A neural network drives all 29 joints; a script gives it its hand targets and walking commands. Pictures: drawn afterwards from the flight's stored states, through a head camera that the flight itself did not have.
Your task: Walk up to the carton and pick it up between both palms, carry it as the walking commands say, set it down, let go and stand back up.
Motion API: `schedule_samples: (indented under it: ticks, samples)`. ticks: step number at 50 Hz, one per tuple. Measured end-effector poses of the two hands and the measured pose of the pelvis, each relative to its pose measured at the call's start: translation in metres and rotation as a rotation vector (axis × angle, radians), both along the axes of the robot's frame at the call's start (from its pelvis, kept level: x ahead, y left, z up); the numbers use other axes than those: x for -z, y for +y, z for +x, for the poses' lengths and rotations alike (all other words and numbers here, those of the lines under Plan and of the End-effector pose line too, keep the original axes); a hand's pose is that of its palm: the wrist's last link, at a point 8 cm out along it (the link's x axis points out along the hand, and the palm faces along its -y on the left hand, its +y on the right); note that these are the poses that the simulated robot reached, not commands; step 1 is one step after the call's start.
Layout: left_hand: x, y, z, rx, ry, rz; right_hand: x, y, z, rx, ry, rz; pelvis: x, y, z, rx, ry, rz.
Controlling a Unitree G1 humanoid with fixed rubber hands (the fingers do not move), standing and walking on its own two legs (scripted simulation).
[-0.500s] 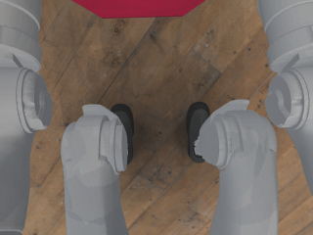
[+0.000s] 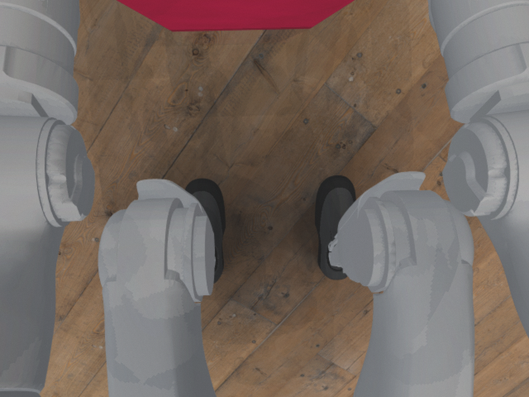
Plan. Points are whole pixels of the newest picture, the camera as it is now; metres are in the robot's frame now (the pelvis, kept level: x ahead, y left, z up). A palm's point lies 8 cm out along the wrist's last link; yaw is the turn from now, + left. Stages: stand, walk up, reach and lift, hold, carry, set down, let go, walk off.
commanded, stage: reach and lift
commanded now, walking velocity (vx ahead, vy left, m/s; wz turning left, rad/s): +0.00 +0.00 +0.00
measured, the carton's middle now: out of the picture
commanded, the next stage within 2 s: none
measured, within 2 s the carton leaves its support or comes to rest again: leaves its support in 1.12 s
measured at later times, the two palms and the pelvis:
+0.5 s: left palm out of the picture +0.58 +0.20 -0.17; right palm out of the picture +0.58 -0.10 -0.17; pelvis +0.00 +0.00 +0.00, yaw +1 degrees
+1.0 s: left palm out of the picture +0.57 +0.20 -0.17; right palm out of the picture +0.58 -0.11 -0.17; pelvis +0.01 +0.00 +0.00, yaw +2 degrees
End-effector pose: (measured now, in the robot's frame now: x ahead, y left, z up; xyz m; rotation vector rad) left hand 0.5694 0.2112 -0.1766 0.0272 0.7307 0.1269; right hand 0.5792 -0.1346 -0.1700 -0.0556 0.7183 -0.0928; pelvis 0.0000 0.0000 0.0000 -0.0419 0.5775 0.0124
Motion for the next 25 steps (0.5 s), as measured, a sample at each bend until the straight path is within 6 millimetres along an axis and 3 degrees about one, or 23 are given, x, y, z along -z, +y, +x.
schedule_samples:
  ticks: [14, 25]
  samples:
    - [-0.004, -0.009, 0.004, 0.017, -0.007, 0.009, -0.001, 0.031, 0.0, -0.064, 0.001, 0.029, -0.005, -0.001, 0.001, -0.012, 0.006, -0.001]
    - [-0.006, -0.01, 0.007, 0.045, 0.012, 0.036, 0.001, 0.03, -0.003, -0.037, -0.006, 0.051, -0.001, -0.002, 0.004, -0.027, -0.005, -0.004]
